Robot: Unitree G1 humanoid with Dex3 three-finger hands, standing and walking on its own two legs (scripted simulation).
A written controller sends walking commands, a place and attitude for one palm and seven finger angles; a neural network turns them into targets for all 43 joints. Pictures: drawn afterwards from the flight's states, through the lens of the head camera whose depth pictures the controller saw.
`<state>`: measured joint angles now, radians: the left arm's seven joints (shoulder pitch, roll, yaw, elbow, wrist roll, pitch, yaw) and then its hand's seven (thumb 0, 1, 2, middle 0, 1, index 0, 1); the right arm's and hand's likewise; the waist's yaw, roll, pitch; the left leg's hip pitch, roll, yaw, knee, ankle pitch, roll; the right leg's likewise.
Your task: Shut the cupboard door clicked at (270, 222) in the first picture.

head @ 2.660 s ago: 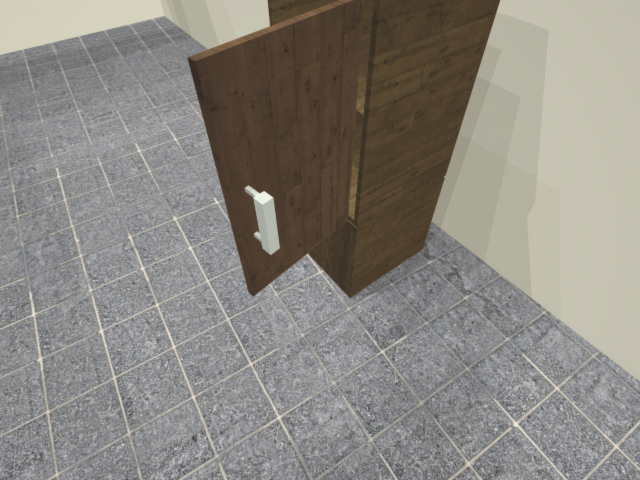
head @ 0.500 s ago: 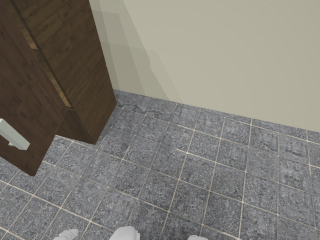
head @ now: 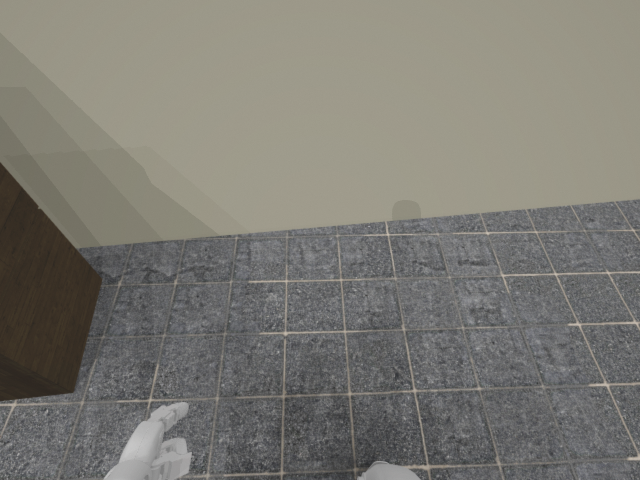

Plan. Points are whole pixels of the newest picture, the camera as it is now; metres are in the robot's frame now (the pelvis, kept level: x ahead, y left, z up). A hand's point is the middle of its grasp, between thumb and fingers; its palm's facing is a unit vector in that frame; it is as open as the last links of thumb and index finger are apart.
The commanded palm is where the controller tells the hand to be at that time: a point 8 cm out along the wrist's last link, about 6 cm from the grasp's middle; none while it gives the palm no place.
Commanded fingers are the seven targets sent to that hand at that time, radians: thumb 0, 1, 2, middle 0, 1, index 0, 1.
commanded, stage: walk to a spot facing it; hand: left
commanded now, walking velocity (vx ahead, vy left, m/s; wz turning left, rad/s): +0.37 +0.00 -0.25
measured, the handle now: out of the picture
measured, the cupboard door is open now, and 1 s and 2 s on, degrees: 99 99 99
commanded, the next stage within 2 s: turn to face it in 0.92 s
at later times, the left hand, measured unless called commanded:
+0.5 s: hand (216, 384) +0.27 +0.16 -0.14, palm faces -0.13 -0.98 -0.17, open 7.3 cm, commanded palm none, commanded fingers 0.00 0.90 0.90 -0.20 -0.30 -0.20 -0.30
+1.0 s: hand (266, 289) +0.45 +0.10 -0.16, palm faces -0.11 -0.98 -0.17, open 7.3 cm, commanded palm none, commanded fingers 0.00 0.90 0.90 -0.20 -0.30 -0.20 -0.30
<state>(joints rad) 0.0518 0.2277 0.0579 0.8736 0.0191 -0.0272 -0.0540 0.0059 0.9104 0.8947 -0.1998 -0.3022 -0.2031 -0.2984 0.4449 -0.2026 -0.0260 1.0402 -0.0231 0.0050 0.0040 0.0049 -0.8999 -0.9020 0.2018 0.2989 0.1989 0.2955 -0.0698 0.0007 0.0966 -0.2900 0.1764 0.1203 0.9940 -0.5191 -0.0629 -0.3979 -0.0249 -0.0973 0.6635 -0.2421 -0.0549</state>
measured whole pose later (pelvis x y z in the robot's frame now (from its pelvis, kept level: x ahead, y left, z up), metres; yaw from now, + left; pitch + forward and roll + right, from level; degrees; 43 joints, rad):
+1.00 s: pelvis +0.41 -0.08 +0.01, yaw -9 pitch +0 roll +1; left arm 0.27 0.18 0.06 1.09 0.03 -0.01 -0.03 0.01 0.92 0.89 -0.20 -0.30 -0.20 -0.30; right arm 0.24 -0.15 -0.05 1.00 -0.04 -0.08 -0.01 0.00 -0.92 -0.90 0.20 0.30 0.20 0.30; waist -0.01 -0.03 0.04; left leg -0.31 0.07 0.14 0.56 -0.25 -0.01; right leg -0.42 -0.06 -0.07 1.09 -0.42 -0.02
